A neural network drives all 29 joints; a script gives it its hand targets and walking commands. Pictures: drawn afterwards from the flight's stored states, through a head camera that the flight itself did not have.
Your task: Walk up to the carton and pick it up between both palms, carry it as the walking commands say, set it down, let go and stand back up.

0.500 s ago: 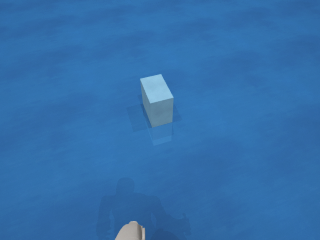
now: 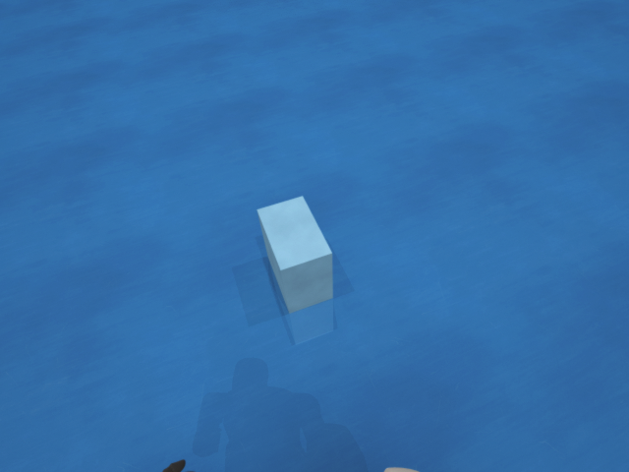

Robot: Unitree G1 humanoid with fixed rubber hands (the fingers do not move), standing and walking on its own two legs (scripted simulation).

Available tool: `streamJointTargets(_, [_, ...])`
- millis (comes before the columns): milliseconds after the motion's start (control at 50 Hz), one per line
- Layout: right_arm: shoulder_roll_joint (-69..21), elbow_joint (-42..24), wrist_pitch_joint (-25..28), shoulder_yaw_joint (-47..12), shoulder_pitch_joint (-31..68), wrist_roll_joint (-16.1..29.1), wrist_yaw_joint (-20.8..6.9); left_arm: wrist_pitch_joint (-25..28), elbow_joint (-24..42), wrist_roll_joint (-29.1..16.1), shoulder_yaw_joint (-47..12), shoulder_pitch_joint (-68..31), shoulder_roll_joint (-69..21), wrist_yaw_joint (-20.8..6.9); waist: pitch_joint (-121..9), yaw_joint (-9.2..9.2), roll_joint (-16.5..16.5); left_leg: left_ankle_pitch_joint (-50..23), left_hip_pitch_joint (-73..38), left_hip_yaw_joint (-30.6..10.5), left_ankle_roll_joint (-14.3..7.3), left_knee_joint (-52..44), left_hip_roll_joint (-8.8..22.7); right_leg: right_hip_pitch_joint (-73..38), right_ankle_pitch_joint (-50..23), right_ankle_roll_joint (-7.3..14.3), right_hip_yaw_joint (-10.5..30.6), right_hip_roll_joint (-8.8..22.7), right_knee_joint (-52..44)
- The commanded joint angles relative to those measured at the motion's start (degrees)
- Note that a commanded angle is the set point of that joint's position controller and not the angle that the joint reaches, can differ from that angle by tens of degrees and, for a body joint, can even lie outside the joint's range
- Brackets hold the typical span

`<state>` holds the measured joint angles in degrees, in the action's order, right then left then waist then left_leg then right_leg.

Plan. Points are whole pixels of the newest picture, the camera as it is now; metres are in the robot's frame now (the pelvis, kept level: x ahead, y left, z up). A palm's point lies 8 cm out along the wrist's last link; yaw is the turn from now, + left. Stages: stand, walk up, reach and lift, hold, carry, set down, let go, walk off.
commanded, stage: walk up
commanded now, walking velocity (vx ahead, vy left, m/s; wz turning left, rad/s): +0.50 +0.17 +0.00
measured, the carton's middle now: (296, 255) +0.88 +0.08 -0.61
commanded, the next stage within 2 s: none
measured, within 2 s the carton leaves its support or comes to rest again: neither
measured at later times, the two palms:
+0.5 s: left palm (142, 412) +0.24 +0.29 -0.14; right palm (431, 353) +0.31 -0.17 -0.13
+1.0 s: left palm (184, 311) +0.41 +0.25 -0.13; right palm (435, 287) +0.44 -0.21 -0.14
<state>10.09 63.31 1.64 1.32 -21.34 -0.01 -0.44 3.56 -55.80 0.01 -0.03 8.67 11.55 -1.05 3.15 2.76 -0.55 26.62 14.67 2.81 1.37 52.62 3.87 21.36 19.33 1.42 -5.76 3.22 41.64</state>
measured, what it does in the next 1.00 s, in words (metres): walks ahead: left foot, then right foot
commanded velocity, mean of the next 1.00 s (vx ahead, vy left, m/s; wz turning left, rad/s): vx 0.36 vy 0.10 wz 0.00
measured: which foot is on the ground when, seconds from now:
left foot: up 0.00-0.28, down 0.30-0.72, up 0.74-1.00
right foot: down 0.00-0.38, up 0.40-0.70, down 0.72-1.00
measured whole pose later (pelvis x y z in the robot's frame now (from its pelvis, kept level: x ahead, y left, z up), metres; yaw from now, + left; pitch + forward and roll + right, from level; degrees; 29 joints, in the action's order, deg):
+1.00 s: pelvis +0.39 +0.02 +0.01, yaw +0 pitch -2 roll +1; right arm 11.1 60.6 -1.3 1.9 -9.9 0.0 -0.1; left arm 2.3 -61.3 0.0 0.0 14.3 9.3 0.8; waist 4.9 -0.2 -1.5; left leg 24.8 25.4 4.0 1.2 54.1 3.2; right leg 14.2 23.0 0.3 -5.3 3.9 38.9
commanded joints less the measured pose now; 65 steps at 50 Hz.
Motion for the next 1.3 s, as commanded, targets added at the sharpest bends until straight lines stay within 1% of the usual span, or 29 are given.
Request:
streamJointTargets(0, [5.29,-6.5,1.41,1.25,6.74,-2.25,-0.52,0.44,-0.96,1.39,5.03,14.7,12.23,1.46,2.71,-6.09,4.29,-5.41,29.9,-5.85,0.45,19.19,2.99,-19.02,-4.81,6.77,32.73,24.36,-29.63])
streamJointTargets(80, [3.76,-6.55,0.46,0.78,5.72,-2.37,-1.04,1.74,-1.98,0.98,4.28,14.8,8.3,1.19,0.86,-5.39,12.25,-10.22,25.09,-1.78,1.9,13.45,3.89,-15.6,-15.39,4.35,18.58,16.99,-28.04])
streamJointTargets(140, [3.6,-8.3,-0.7,0.93,13.39,-2.07,-1.94,1.56,-3.13,1.79,4.19,14.58,8.14,1.43,4.84,-6.3,8.51,-12.01,27.43,-0.38,2.63,6.14,4.59,-13.66,-14.52,6.42,17.86,17.71,-30.57])
streamJointTargets(160, [3.33,-8.33,-0.79,0.22,15.7,-2.07,-2.32,1.13,-3.2,1.57,4.41,15.75,8.59,1.26,7.23,-7.57,12.58,-11.95,29.01,0.42,3.44,2.64,3.89,-14.98,-14.87,6.29,16.47,16.79,-30.68])
streamJointTargets(260, [3.28,-8.35,0.46,-0.2,16.12,-1.59,-2.89,0.54,-4.47,1.45,4.34,11.61,10.76,1.77,6.23,-3.55,9.31,-12.05,13.67,6.38,1.19,-15.23,0.83,-12.04,-27.73,5.05,9.93,16.18,-24.73])
streamJointTargets(300, [4.63,-3.96,1.07,0.8,5.86,-1.89,-2.07,0.72,-4.53,0.29,4.58,8.27,11.17,1.64,-0.62,1.65,9.63,-18.79,-1.81,10.07,-0.14,-21.91,-3.09,-9.81,-33.67,2.85,2.74,11.35,-12.13])
streamJointTargets(320, [8.28,-1.12,1.76,2.4,-1.74,-2.39,-1.46,0.87,-3.8,0.39,3.56,9.26,8.14,1.24,-6.07,4.32,0.63,-16.79,-14.23,8.34,-2.19,-19.71,-2.57,-4.16,-33.48,0.72,1.36,7.45,1.28])
streamJointTargets(340, [15.25,-0.01,2.47,5.11,-10.95,-2.13,-0.36,1.34,-2.61,-0.34,3.21,10.15,4.63,1.24,-13.13,7.48,-15.98,-16.74,-26.89,-19.18,-7.78,-28.86,14.0,8.35,-11.09,-1.38,-2.31,-0.48,22.06])
streamJointTargets(360, [17.72,-0.62,2.43,4.44,-13.15,-0.87,-0.31,1.18,-1.92,-0.54,3.91,10.5,4.85,1.22,-14.82,5.55,-20.95,-23.89,-30.53,-36.82,-10.55,-36.51,21.2,12.85,14.95,-0.46,4.12,-3.62,30.15])
streamJointTargets(380, [16.29,-0.89,2.69,3.28,-11.07,-1.34,-0.18,0.8,-3.36,-0.57,4.01,9.01,6.39,1.2,-13.45,4.32,-10.8,-29.21,-29.35,-35.34,-11.32,-34.4,21.9,14.68,12.66,-0.57,7.44,-0.57,32.3])
streamJointTargets(420, [11.6,-2.23,3.21,2.58,-2.97,-1.66,0.59,0.18,-2.14,0.18,3.5,4.57,5.15,0.84,-5.49,2.48,-5.13,-28.93,-19.36,-27.84,-11.34,-35.65,18.1,14.82,7.76,0.16,7.47,2.12,32.07])
streamJointTargets(500, [9.63,-3.37,3.02,2.31,2.84,-1.61,1.42,-1.23,-3.45,1.24,2.34,6.16,2.86,0.73,-8.18,-0.32,-12.42,-42.62,-11.55,-13.52,-9.55,-32.98,13.96,4.99,7.0,-2.64,3.62,2.75,17.48])
streamJointTargets(540, [8.7,-3.33,2.8,2.08,1.5,-1.68,1.18,-2.15,-1.13,1.08,2.25,3.81,1.87,0.56,-5.56,-0.43,-9.85,-42.53,-7.86,-10.75,-9.41,-34.43,12.87,3.46,5.27,-3.2,2.24,1.8,9.67])
streamJointTargets(620, [9.21,-5.18,1.17,3.08,6.32,-1.89,1.41,-2.21,-1.89,0.8,1.51,7.29,1.88,0.47,-2.36,-2.89,-14.02,-24.95,0.07,-4.16,-7.82,-34.93,10.81,-5.35,-2.36,-3.39,-2.22,1.18,-5.0])
streamJointTargets(660, [9.54,-4.79,0.34,3.24,7.08,-2.21,0.94,-1.93,-2.9,1.44,2.32,11.02,2.4,0.5,-4.18,-5.35,-9.99,-14.53,3.04,-4.48,-6.24,-31.66,9.12,-13.97,-7.47,-2.46,-4.15,-0.95,-11.69])
streamJointTargets(680, [7.94,-4.89,0.26,2.62,6.07,-2.22,0.97,-1.5,-4.16,1.55,2.97,14.61,4.21,0.95,-6.29,-6.79,-4.03,-9.39,6.88,-2.91,-4.9,-26.19,6.46,-20.97,-6.92,-1.36,-2.09,1.46,-13.27])
streamJointTargets(700, [4.81,-8.08,0.13,1.84,7.77,-2.29,0.98,-1.21,-5.35,2.44,4.24,20.0,9.12,1.3,-5.74,-9.44,14.69,0.36,13.85,2.89,-2.01,-8.3,-0.29,-21.43,3.92,1.26,16.34,14.17,-23.72])
streamJointTargets(720, [4.99,-9.95,-0.76,1.22,9.9,-1.95,1.01,-1.49,-5.18,1.84,5.14,20.55,15.02,1.22,-2.35,-9.69,21.22,8.94,22.05,0.96,-1.1,1.34,-2.55,-20.26,8.87,6.07,33.53,24.5,-32.71])
streamJointTargets(760, [6.46,-8.97,-1.85,2.22,10.03,-2.55,0.56,-1.25,-4.41,2.23,4.35,19.29,14.08,2.57,1.0,-6.86,4.11,1.34,23.07,-5.26,0.13,11.02,0.39,-16.0,-0.08,5.41,35.3,26.3,-32.5])
streamJointTargets(820, [5.02,-6.78,-1.63,1.8,6.42,-1.97,-0.25,-0.47,-2.35,1.29,4.14,10.66,9.19,2.47,0.77,-4.61,9.96,-4.99,19.63,-3.96,1.55,9.66,2.73,-12.3,-9.65,4.95,21.91,19.36,-29.5])
streamJointTargets(920, [3.5,-7.87,-2.27,0.9,11.86,-1.74,-0.33,-0.04,-4.3,2.01,4.3,14.53,8.91,2.75,2.0,-6.04,8.08,-4.6,20.24,-0.96,2.18,2.79,3.21,-14.17,-15.28,7.52,20.45,19.63,-28.81])
streamJointTargets(1020, [2.8,-7.84,-1.6,-0.07,13.21,-1.26,-0.63,-0.81,-3.73,1.78,4.68,9.13,10.21,2.56,1.23,-5.2,14.52,-5.47,13.72,1.83,2.49,-11.64,1.24,-12.09,-21.2,7.54,13.62,17.31,-24.41])
streamJointTargets(1040, [1.28,-5.98,-1.23,-0.47,8.53,-1.4,-0.25,-1.11,-2.9,1.42,4.46,5.64,8.89,2.21,-1.96,-2.3,14.91,-12.62,5.91,2.25,0.92,-19.33,0.48,-8.95,-21.62,4.94,8.55,13.81,-20.0])
streamJointTargets(1060, [3.1,-5.8,0.12,-0.5,8.58,-0.39,0.67,-2.63,-3.66,-0.36,3.82,4.59,6.56,3.3,-1.43,0.21,13.58,-24.58,-2.68,2.11,-0.82,-29.57,-2.17,-9.92,-34.11,2.5,1.64,4.02,-10.91])
streamJointTargets(1100, [9.77,-4.34,1.56,1.28,2.07,-0.66,1.76,-2.55,-4.17,-0.35,1.77,10.11,1.08,3.14,-11.95,-1.23,-3.95,-69.17,-16.48,-7.68,-3.63,-25.5,10.88,-5.31,-11.56,-2.55,-0.52,-0.32,-4.38])
streamJointTargets(1120, [10.88,-4.19,1.02,0.89,-0.1,0.24,1.78,-3.19,-3.98,-1.03,2.5,10.55,1.71,3.29,-11.38,-1.42,-12.92,-79.81,-15.46,-16.3,-7.95,-28.14,17.51,-3.2,12.47,-2.11,4.58,-2.2,1.43])
streamJointTargets(1140, [9.36,-3.64,0.94,0.15,-0.23,-0.03,1.9,-4.17,-4.38,-1.09,2.76,10.45,2.27,3.45,-11.32,-0.14,-16.55,-77.98,-16.75,-15.46,-9.87,-29.19,17.76,-2.95,15.58,-2.55,5.73,-1.92,5.78])
streamJointTargets(1160, [8.81,-2.83,0.48,-0.36,0.77,-0.08,1.96,-4.51,-3.74,-1.09,2.95,9.25,1.92,3.05,-11.46,-0.3,-11.63,-75.54,-19.27,-16.13,-9.41,-28.83,16.13,-1.32,15.2,-2.82,7.2,-2.04,6.17])
streamJointTargets(1280, [6.58,-2.97,0.12,0.28,4.45,-0.61,2.98,-5.35,-3.73,-0.65,1.95,6.94,0.92,2.81,-8.67,-1.02,-11.19,-63.24,-14.52,-9.49,-9.16,-32.17,12.29,-2.9,8.65,-2.9,5.46,-0.45,-0.48])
